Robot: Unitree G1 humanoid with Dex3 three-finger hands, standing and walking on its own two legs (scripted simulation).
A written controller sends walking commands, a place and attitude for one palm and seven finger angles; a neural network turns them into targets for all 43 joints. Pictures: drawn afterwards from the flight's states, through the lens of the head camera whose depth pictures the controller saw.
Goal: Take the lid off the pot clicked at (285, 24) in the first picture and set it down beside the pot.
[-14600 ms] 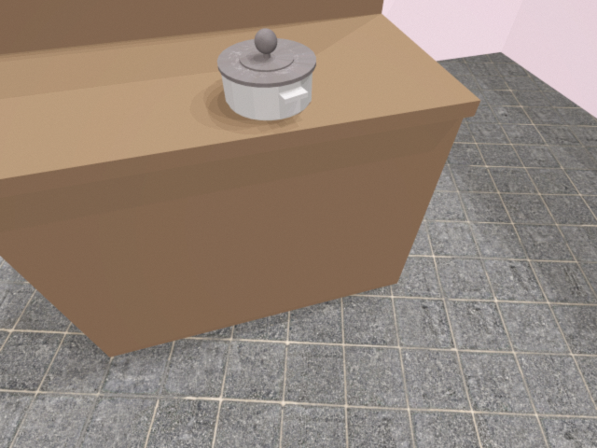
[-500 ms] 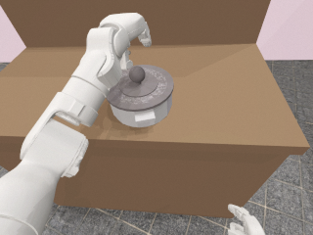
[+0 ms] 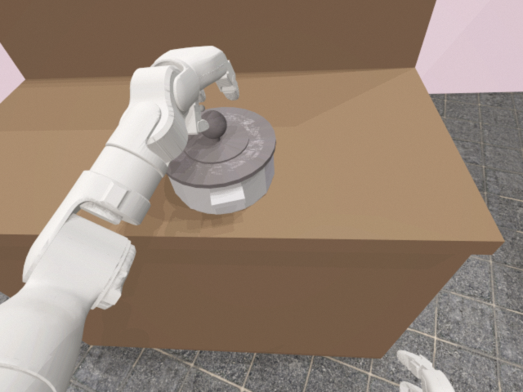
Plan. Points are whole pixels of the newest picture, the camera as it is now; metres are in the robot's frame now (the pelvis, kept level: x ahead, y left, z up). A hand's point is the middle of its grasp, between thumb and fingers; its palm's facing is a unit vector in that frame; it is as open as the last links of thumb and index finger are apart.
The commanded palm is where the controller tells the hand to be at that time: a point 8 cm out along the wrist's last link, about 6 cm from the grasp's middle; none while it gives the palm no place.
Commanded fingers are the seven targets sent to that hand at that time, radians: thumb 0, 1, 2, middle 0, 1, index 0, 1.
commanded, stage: lower the open fingers around the knob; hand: left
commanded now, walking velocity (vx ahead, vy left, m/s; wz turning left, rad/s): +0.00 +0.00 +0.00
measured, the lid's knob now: (212, 124) +0.49 +0.09 +0.16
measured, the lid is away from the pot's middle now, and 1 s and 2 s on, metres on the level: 0.00 0.00 0.00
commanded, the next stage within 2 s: close the fingers and squeeze the knob in 0.68 s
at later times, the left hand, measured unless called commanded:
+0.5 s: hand (200, 129) +0.45 +0.10 +0.18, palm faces -0.30 -0.07 -0.95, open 10.2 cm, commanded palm +0.44 +0.10 +0.24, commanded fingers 0.00 -0.39 1.63 -0.85 -0.08 -0.85 -0.08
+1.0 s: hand (199, 129) +0.45 +0.11 +0.18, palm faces -0.30 -0.07 -0.95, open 10.1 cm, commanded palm +0.44 +0.11 +0.25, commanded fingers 0.00 -0.10 1.18 -0.65 -0.59 -0.65 -0.59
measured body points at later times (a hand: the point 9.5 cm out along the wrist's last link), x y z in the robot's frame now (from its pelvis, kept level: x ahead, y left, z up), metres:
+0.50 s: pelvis +0.00 +0.00 +0.00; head +0.02 -0.02 +0.45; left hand +0.46 +0.10 +0.24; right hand +0.15 -0.24 -0.12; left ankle +0.02 +0.08 -0.74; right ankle -0.02 -0.12 -0.74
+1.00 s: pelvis +0.00 +0.01 +0.00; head +0.02 -0.02 +0.45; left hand +0.46 +0.11 +0.23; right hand +0.13 -0.24 -0.13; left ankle +0.02 +0.08 -0.74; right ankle -0.02 -0.12 -0.74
